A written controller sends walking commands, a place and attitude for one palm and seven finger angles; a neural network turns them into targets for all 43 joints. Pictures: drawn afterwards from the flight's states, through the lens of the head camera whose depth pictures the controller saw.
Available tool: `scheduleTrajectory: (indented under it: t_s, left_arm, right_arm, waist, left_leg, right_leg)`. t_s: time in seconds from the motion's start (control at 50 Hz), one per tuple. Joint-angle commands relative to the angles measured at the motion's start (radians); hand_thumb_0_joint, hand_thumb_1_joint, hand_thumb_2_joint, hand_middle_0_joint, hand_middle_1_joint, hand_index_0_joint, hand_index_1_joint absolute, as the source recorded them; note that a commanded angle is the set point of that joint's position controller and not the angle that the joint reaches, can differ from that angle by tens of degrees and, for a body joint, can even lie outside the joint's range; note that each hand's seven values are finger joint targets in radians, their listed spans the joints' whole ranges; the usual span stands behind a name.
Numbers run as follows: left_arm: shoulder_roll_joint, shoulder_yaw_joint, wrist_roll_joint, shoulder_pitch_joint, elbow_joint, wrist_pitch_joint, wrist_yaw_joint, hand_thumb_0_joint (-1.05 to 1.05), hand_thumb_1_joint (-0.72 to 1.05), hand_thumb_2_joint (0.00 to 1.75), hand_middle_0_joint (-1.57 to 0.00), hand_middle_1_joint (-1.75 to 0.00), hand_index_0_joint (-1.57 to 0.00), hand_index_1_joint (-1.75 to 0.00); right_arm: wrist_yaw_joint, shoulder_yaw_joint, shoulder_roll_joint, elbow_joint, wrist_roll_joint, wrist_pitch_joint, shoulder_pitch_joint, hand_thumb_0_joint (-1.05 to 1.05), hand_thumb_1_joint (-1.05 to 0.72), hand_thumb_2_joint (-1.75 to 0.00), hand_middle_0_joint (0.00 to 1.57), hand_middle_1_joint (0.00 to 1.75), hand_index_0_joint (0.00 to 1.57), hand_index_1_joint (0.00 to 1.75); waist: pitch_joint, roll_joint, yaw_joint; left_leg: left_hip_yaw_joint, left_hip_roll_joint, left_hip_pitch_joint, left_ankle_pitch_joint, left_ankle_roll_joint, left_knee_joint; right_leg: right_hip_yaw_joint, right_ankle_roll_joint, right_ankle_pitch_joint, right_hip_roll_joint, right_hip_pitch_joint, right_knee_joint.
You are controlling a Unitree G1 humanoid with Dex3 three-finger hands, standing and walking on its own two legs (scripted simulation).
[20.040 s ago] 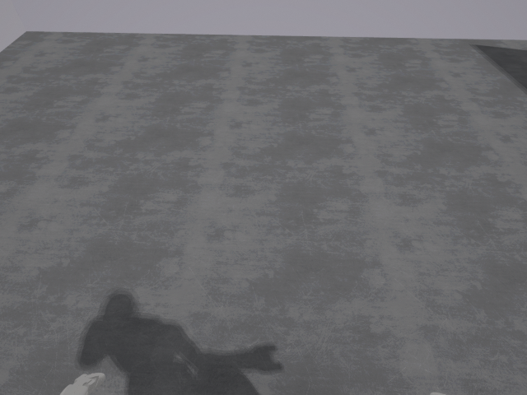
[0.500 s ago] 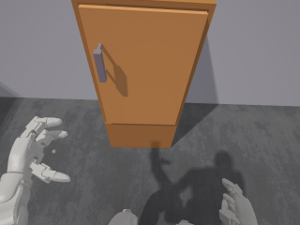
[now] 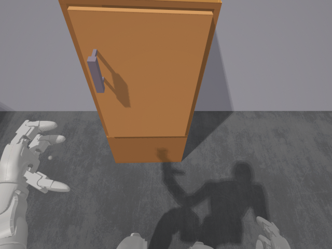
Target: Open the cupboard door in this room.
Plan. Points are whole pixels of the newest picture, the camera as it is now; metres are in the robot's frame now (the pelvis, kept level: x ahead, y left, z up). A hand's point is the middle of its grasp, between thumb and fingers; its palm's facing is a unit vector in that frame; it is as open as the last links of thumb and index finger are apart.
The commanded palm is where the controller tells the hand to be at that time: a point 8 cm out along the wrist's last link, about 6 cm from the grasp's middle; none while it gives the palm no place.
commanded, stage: raise the hand with hooked fingers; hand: left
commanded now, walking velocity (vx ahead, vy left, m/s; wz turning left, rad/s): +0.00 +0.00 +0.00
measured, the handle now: (97, 71) +0.59 +0.25 +0.05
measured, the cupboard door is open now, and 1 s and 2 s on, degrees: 0 0 0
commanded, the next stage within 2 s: move the hooked fingers beside the handle in 0.20 s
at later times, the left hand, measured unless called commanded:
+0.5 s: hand (61, 148) +0.32 +0.26 +0.06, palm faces +0.14 -0.99 -0.03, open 14.0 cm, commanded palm +0.30 +0.31 +0.06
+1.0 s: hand (62, 120) +0.39 +0.29 +0.06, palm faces +0.12 -0.99 -0.02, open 14.0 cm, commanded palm +0.37 +0.33 +0.05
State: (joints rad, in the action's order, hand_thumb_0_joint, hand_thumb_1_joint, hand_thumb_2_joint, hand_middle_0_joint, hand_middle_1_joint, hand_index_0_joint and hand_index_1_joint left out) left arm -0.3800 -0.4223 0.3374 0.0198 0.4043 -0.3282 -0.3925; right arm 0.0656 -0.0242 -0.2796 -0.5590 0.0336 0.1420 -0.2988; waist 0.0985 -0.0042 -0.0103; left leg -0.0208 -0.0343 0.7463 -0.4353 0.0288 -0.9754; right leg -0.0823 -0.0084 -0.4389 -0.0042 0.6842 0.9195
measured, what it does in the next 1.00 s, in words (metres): stands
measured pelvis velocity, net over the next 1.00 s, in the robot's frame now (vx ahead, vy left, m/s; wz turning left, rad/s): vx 0.00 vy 0.00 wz -0.02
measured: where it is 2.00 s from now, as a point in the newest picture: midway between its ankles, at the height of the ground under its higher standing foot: outside the picture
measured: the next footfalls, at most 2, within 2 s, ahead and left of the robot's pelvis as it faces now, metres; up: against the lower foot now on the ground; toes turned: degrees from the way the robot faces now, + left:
none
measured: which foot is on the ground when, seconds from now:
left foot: down 0.00-1.00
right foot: down 0.00-1.00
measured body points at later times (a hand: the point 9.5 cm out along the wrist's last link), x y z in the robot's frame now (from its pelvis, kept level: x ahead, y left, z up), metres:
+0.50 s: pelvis +0.00 -0.02 +0.00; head +0.06 -0.01 +0.44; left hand +0.30 +0.32 +0.06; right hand +0.16 -0.27 -0.09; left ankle +0.03 +0.10 -0.68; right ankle +0.01 -0.12 -0.68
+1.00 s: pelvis +0.00 +0.00 -0.01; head +0.09 +0.02 +0.43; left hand +0.38 +0.34 +0.06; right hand +0.08 -0.28 -0.11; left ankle +0.03 +0.10 -0.68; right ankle +0.01 -0.12 -0.68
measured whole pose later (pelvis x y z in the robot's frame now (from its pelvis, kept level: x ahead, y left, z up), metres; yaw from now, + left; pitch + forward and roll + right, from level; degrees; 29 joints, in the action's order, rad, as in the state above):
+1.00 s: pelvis +0.00 +0.00 -0.01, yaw -1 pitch +16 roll -3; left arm -0.53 -0.52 0.25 0.46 0.88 -0.39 -0.44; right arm 0.07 -0.02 -0.28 -0.62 0.03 0.06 -0.33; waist 0.10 0.00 -0.07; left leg -0.02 -0.05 0.85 -0.45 0.02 -1.02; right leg -0.08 -0.01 -0.45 0.01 0.80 0.96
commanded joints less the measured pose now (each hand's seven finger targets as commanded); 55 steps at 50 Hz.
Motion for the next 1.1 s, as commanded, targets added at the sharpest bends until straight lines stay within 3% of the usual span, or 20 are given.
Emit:
scheduleTrajectory:
  t_s: [0.0,0.16,0.28,0.32,0.38,0.44,0.48,0.52,0.54,0.6,0.64,0.7,0.76,0.84,0.88,0.96,1.0,1.08]
  left_arm:
    - [-0.256,-0.078,0.002,0.174,-0.223,-0.088,0.006,0.00,-0.50,0.30,-0.30,-1.20,-0.30,-1.20]
    - [-0.250,-0.093,0.033,0.180,-0.163,-0.067,-0.007,0.00,-0.50,0.30,-0.30,-1.20,-0.30,-1.20]
    - [-0.229,-0.062,0.019,0.194,-0.135,-0.068,-0.020,0.00,-0.50,0.30,-0.30,-1.20,-0.30,-1.20]
    - [-0.247,-0.053,0.007,0.308,-0.132,-0.075,-0.019,0.00,-0.50,0.30,-0.30,-1.20,-0.30,-1.20]
    - [-0.310,-0.103,0.001,0.391,-0.066,-0.085,-0.018,0.00,-0.50,0.30,-0.30,-1.20,-0.30,-1.20]
    - [-0.344,-0.108,-0.010,0.491,-0.025,-0.094,-0.026,0.00,-0.50,0.30,-0.30,-1.20,-0.30,-1.20]
    - [-0.369,-0.135,-0.015,0.470,0.017,-0.090,-0.036,0.00,-0.50,0.30,-0.30,-1.20,-0.30,-1.20]
    - [-0.367,-0.122,-0.022,0.481,0.046,-0.084,-0.048,0.00,-0.50,0.30,-0.30,-1.20,-0.30,-1.20]
    - [-0.348,-0.101,-0.019,0.500,0.058,-0.079,-0.056,0.00,-0.50,0.30,-0.30,-1.20,-0.30,-1.20]
    - [-0.360,-0.120,-0.016,0.464,0.105,-0.060,-0.062,0.00,-0.50,0.30,-0.30,-1.20,-0.30,-1.20]
    - [-0.375,-0.133,-0.016,0.497,0.153,-0.051,-0.060,0.00,-0.50,0.30,-0.30,-1.20,-0.30,-1.20]
    - [-0.386,-0.139,-0.027,0.550,0.174,-0.059,-0.049,0.00,-0.50,0.30,-0.30,-1.20,-0.30,-1.20]
    - [-0.419,-0.155,-0.045,0.602,0.163,-0.093,-0.037,0.00,-0.50,0.30,-0.30,-1.20,-0.30,-1.20]
    - [-0.455,-0.169,-0.059,0.684,0.200,-0.133,-0.038,0.00,-0.50,0.30,-0.30,-1.20,-0.30,-1.20]
    - [-0.452,-0.159,-0.067,0.716,0.210,-0.140,-0.044,0.00,-0.50,0.30,-0.30,-1.20,-0.30,-1.20]
    - [-0.476,-0.147,-0.085,0.812,0.313,-0.122,-0.056,0.00,-0.50,0.30,-0.30,-1.20,-0.30,-1.20]
    - [-0.461,-0.122,-0.095,0.847,0.343,-0.118,-0.055,0.00,-0.50,0.30,-0.30,-1.20,-0.30,-1.20]
    - [-0.513,-0.154,-0.109,0.893,0.377,-0.133,-0.044,0.00,-0.50,0.30,-0.30,-1.20,-0.30,-1.20]
  right_arm:
    - [0.008,0.056,-0.136,0.133,0.001,0.055,0.030,0.00,-0.90,-0.90,0.20,0.30,0.20,0.30]
    - [0.017,0.051,-0.134,0.126,0.007,0.051,0.046,0.00,-0.90,-0.90,0.20,0.30,0.20,0.30]
    - [0.016,0.050,-0.130,0.123,0.009,0.050,0.044,0.00,-0.90,-0.90,0.20,0.30,0.20,0.30]
    - [0.022,0.049,-0.135,0.109,0.009,0.051,0.041,0.00,-0.90,-0.90,0.20,0.30,0.20,0.30]
    - [0.030,0.045,-0.135,0.089,0.007,0.047,0.035,0.00,-0.90,-0.90,0.20,0.30,0.20,0.30]
    - [0.035,0.042,-0.135,0.074,0.005,0.041,0.027,0.00,-0.90,-0.90,0.20,0.30,0.20,0.30]
    - [0.033,0.044,-0.135,0.073,0.004,0.038,0.017,0.00,-0.90,-0.90,0.20,0.30,0.20,0.30]
    - [0.031,0.045,-0.135,0.071,0.006,0.033,0.010,0.00,-0.90,-0.90,0.20,0.30,0.20,0.30]
    - [0.029,0.047,-0.137,0.070,0.006,0.031,-0.001,0.00,-0.90,-0.90,0.20,0.30,0.20,0.30]
    - [0.023,0.054,-0.144,0.075,0.007,0.021,-0.016,0.00,-0.90,-0.90,0.20,0.30,0.20,0.30]
    - [0.021,0.056,-0.151,0.072,0.006,0.011,-0.031,0.00,-0.90,-0.90,0.20,0.30,0.20,0.30]
    - [0.016,0.060,-0.154,0.072,0.004,-0.003,-0.042,0.00,-0.90,-0.90,0.20,0.30,0.20,0.30]
    - [0.012,0.064,-0.156,0.065,-0.001,-0.015,-0.063,0.00,-0.90,-0.90,0.20,0.30,0.20,0.30]
    - [0.013,0.067,-0.161,0.045,-0.004,-0.031,-0.081,0.00,-0.90,-0.90,0.20,0.30,0.20,0.30]
    - [0.012,0.066,-0.161,0.040,-0.005,-0.038,-0.087,0.00,-0.90,-0.90,0.20,0.30,0.20,0.30]
    - [0.018,0.064,-0.172,0.019,-0.005,-0.056,-0.108,0.00,-0.90,-0.90,0.20,0.30,0.20,0.30]
    - [0.017,0.064,-0.173,0.017,-0.006,-0.062,-0.113,0.00,-0.90,-0.90,0.20,0.30,0.20,0.30]
    - [0.011,0.065,-0.182,0.014,-0.013,-0.080,-0.135,0.00,-0.90,-0.90,0.20,0.30,0.20,0.30]
  waist:
    - [0.261,-0.137,0.013]
    - [0.221,-0.044,0.004]
    - [0.225,-0.027,-0.004]
    - [0.219,-0.042,-0.026]
    - [0.213,-0.046,-0.028]
    - [0.246,-0.067,-0.031]
    - [0.298,-0.084,-0.012]
    - [0.316,-0.112,-0.012]
    - [0.327,-0.092,-0.020]
    - [0.333,-0.081,-0.009]
    - [0.320,-0.034,-0.016]
    - [0.310,-0.039,-0.024]
    - [0.352,-0.068,-0.024]
    - [0.348,-0.085,-0.043]
    - [0.372,-0.126,-0.043]
    - [0.353,-0.114,-0.067]
    - [0.352,-0.135,-0.072]
    - [0.400,-0.147,-0.069]
  left_leg:
    - [0.052,0.025,-0.216,0.241,-0.014,0.166]
    - [0.037,0.033,-0.145,0.180,-0.002,0.153]
    - [0.027,0.035,-0.128,0.193,0.002,0.133]
    - [0.030,0.032,-0.125,0.174,0.003,0.124]
    - [0.028,0.029,-0.097,0.157,0.002,0.107]
    - [0.030,0.027,-0.094,0.176,0.004,0.095]
    - [0.025,0.029,-0.107,0.217,0.002,0.096]
    - [0.023,0.028,-0.120,0.245,0.001,0.097]
    - [0.027,0.027,-0.124,0.263,0.004,0.092]
    - [0.023,0.027,-0.123,0.281,0.002,0.099]
    - [0.024,0.026,-0.094,0.291,0.004,0.091]
    - [0.021,0.026,-0.086,0.270,0.003,0.096]
    - [0.025,0.022,-0.116,0.314,0.004,0.090]
    - [0.030,0.016,-0.123,0.301,0.005,0.083]
    - [0.038,0.015,-0.153,0.313,0.002,0.089]
    - [0.049,0.009,-0.145,0.291,0.001,0.085]
    - [0.058,0.007,-0.165,0.279,-0.001,0.089]
    - [0.072,0.000,-0.207,0.334,-0.007,0.080]
  right_leg:
    - [0.029,-0.023,0.183,0.042,-0.087,-0.110]
    - [0.062,-0.008,0.159,0.038,-0.119,-0.144]
    - [0.083,-0.003,0.185,0.029,-0.132,-0.145]
    - [0.087,-0.001,0.163,0.028,-0.101,-0.142]
    - [0.111,-0.002,0.132,0.024,-0.103,-0.144]
    - [0.117,-0.005,0.152,0.024,-0.112,-0.130]
    - [0.110,-0.006,0.211,0.023,-0.143,-0.115]
    - [0.102,-0.008,0.251,0.024,-0.142,-0.105]
    - [0.098,-0.008,0.277,0.029,-0.142,-0.098]
    - [0.087,-0.005,0.304,0.030,-0.138,-0.097]
    - [0.086,-0.004,0.323,0.033,-0.144,-0.091]
    - [0.083,0.000,0.300,0.031,-0.118,-0.093]
    - [0.076,-0.006,0.329,0.038,-0.111,-0.071]
    - [0.074,-0.009,0.296,0.045,-0.075,-0.067]
    - [0.068,-0.012,0.291,0.044,-0.057,-0.064]
    - [0.058,-0.012,0.254,0.046,-0.003,-0.062]
    - [0.049,-0.013,0.222,0.046,0.036,-0.064]
    - [0.040,-0.017,0.235,0.050,0.060,-0.051]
